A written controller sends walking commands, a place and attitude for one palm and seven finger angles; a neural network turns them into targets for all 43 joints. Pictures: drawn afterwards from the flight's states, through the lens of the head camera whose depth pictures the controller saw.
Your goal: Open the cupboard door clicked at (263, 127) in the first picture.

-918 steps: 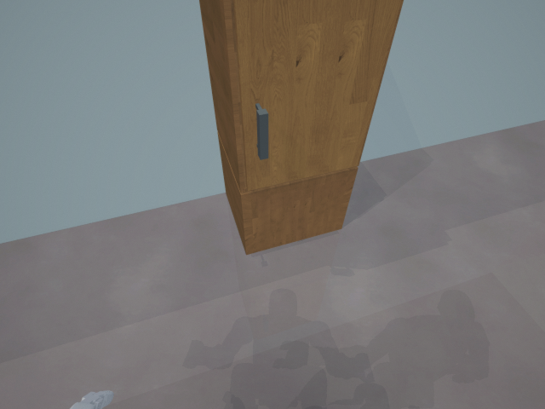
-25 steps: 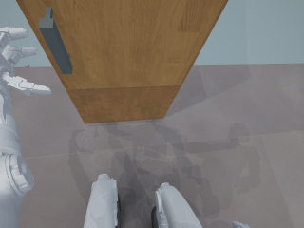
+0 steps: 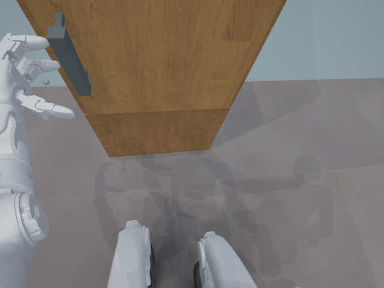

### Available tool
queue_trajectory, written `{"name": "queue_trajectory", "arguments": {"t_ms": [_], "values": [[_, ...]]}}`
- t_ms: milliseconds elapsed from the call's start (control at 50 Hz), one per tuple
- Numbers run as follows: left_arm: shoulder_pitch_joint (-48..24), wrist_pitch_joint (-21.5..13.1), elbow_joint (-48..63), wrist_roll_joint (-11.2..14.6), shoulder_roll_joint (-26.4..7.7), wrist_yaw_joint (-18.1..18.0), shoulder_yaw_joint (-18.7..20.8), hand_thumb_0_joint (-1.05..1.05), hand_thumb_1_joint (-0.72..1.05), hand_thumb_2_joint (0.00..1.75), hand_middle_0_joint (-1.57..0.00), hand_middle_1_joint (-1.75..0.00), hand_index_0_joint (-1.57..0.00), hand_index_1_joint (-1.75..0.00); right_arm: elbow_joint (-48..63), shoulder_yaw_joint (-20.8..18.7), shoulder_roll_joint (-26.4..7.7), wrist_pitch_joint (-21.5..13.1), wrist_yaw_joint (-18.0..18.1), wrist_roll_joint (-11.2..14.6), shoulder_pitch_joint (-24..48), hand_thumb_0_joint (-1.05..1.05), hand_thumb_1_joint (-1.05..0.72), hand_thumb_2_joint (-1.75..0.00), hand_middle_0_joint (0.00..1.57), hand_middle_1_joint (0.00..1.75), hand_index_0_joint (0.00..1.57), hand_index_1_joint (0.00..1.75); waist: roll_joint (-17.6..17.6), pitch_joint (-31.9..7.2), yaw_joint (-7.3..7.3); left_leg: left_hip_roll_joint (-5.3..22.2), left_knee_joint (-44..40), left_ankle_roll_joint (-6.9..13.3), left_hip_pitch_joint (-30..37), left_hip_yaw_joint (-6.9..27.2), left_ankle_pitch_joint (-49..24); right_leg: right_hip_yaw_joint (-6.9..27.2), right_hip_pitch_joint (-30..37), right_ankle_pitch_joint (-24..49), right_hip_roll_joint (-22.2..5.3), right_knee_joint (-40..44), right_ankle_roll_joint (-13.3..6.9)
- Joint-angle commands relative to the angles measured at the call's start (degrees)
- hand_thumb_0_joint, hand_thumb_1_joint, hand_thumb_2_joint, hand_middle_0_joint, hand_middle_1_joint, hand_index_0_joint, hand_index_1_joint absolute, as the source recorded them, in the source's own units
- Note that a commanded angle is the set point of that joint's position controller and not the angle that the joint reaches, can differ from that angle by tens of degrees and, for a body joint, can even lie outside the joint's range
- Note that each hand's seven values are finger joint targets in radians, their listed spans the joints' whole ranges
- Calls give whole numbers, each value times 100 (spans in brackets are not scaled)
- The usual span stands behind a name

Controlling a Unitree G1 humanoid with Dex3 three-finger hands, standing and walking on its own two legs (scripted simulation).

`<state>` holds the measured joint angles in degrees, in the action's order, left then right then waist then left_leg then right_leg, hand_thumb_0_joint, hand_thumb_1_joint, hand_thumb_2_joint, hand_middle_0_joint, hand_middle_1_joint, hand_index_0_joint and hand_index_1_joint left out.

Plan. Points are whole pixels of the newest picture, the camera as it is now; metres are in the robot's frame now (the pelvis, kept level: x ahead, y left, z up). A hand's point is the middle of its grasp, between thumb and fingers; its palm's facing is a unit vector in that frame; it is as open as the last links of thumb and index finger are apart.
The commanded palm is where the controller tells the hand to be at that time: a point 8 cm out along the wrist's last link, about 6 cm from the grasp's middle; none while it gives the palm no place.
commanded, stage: slide the fingers in behind the handle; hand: left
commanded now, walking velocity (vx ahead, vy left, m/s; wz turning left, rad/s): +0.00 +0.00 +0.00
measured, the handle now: (73, 57) +0.55 +0.22 +0.06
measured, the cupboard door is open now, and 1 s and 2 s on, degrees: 0 0 0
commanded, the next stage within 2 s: close the thumb around the handle in 1.42 s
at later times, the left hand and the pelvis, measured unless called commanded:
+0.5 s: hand (66, 81) +0.49 +0.22 +0.05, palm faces +0.09 -1.00 -0.01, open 14.0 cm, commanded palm +0.48 +0.25 +0.06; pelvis +0.00 +0.00 +0.01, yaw +1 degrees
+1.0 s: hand (86, 80) +0.50 +0.19 +0.05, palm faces +0.10 -0.99 -0.02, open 13.9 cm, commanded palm +0.47 +0.22 +0.06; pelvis +0.00 -0.01 +0.01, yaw +1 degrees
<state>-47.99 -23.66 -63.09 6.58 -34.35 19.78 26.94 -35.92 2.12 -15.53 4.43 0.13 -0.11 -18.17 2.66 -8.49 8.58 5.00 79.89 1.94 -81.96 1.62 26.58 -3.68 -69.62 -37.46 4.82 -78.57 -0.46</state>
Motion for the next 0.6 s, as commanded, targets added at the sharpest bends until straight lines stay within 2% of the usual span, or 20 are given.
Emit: {"name": "queue_trajectory", "arguments": {"t_ms": [0, 40, 60, 120, 200, 280, 320, 400, 420, 440, 460, 480, 500, 560, 580], "values": [[-2239, -373, 1442, 175, -1433, -98, 187, 0, -50, 30, -30, -120, -30, -120, 237, -439, -1137, -95, 97, -25, -907, 0, -90, -90, 20, 30, 20, 30, 846, -3185, -3, -67, -768, 40, 4136, 530, -1551, 102, -91, 1662, 2, 1220, -126], [-2342, -493, 1646, 166, -1345, -150, 128, 0, -50, 30, -30, -120, -30, -120, 188, -458, -1125, -125, 94, -40, -913, 0, -90, -90, 20, 30, 20, 30, 1034, -3338, -7, -64, -761, 19, 4383, 548, -1717, 96, -181, 1731, -5, 1192, -145], [-2224, -492, 1519, 154, -1201, -179, 45, 0, -50, 30, -30, -120, -30, -120, 181, -448, -1091, -124, 77, -37, -906, 0, -90, -90, 20, 30, 20, 30, 970, -3238, -9, -83, -784, 11, 4310, 553, -1645, 81, -167, 1675, 0, 1214, -147], [-2251, -508, 1301, 105, -1161, -276, 15, 0, -50, 30, -30, -120, -30, -120, 115, -443, -1096, -133, 73, -56, -949, 0, -90, -90, 20, 30, 20, 30, 835, -2936, 63, -90, -795, 28, 4167, 547, -1513, 90, -206, 1609, -1, 1240, -149], [-2155, -451, 1178, 36, -967, -360, -149, 0, -50, 30, -30, -120, -30, -120, 169, -443, -1070, -107, 44, -67, -904, 0, -90, -90, 20, 30, 20, 30, 934, -2894, 15, -106, -847, 5, 4110, 512, -1385, 81, -200, 1519, -13, 1258, -149], [-2183, -502, 1270, 30, -823, -432, -232, 0, -50, 30, -30, -120, -30, -120, 198, -461, -1061, -90, 19, -81, -908, 0, -90, -90, 20, 30, 20, 30, 810, -2963, 68, -114, -819, 26, 4134, 495, -1483, 102, -152, 1629, -12, 1281, -134], [-2195, -554, 1294, 37, -770, -445, -260, 0, -50, 30, -30, -120, -30, -120, 199, -460, -1051, -97, 12, -84, -922, 0, -90, -90, 20, 30, 20, 30, 890, -2964, 63, -120, -812, 21, 4200, 499, -1533, 97, -184, 1661, -6, 1254, -157], [-2182, -603, 1284, 91, -891, -514, -105, 0, -50, 30, -30, -120, -30, -120, 191, -458, -1041, -81, 21, -72, -862, 0, -90, -90, 20, 30, 20, 30, 725, -3010, 12, -145, -781, 29, 3954, 414, -1485, 144, 102, 1706, -2, 1294, -134], [-2296, -646, 1361, 110, -891, -528, -100, 0, -50, 30, -30, -120, -30, -120, 180, -452, -1044, -100, 18, -89, -883, 0, -90, -90, 20, 30, 20, 30, 769, -3083, 36, -153, -745, 44, 4010, 426, -1574, 147, 88, 1782, -1, 1254, -140], [-2171, -644, 1241, 60, -951, -558, -45, 0, -50, 30, -30, -120, -30, -120, 190, -449, -1039, -89, 17, -79, -862, 0, -90, -90, 20, 30, 20, 30, 743, -3074, -33, -143, -766, 18, 3976, 420, -1534, 140, 91, 1725, 1, 1242, -138], [-2232, -651, 1269, 48, -832, -588, -156, 0, -50, 30, -30, -120, -30, -120, 200, -446, -1027, -82, 11, -87, -843, 0, -90, -90, 20, 30, 20, 30, 784, -3016, 25, -144, -777, 25, 3972, 426, -1480, 140, 32, 1686, -2, 1255, -131], [-2224, -654, 1258, 16, -811, -624, -169, 0, -50, 30, -30, -120, -30, -120, 194, -447, -1015, -84, 1, -89, -842, 0, -90, -90, 20, 30, 20, 30, 822, -2991, 10, -146, -770, 22, 3947, 409, -1427, 139, 9, 1638, -9, 1256, -132], [-2369, -655, 1261, -23, -680, -652, -316, 0, -50, 30, -30, -120, -30, -120, 177, -447, -1006, -79, -5, -96, -851, 0, -90, -90, 20, 30, 20, 30, 762, -2947, 105, -146, -759, 35, 3933, 421, -1392, 136, -33, 1631, -3, 1261, -123], [-2263, -675, 1233, -41, -769, -712, -217, 0, -50, 30, -30, -120, -30, -120, 192, -455, -1022, -65, -14, -104, -859, 0, -90, -90, 20, 30, 20, 30, 844, -3019, 27, -144, -773, 13, 3981, 421, -1439, 133, 1, 1656, -1, 1246, -138], [-2275, -657, 1167, -37, -716, -731, -251, 0, -50, 30, -30, -120, -30, -120, 196, -453, -1021, -55, -13, -103, -847, 0, -90, -90, 20, 30, 20, 30, 768, -2942, 73, -145, -775, 21, 3926, 414, -1369, 144, -17, 1624, -3, 1279, -127]]}}
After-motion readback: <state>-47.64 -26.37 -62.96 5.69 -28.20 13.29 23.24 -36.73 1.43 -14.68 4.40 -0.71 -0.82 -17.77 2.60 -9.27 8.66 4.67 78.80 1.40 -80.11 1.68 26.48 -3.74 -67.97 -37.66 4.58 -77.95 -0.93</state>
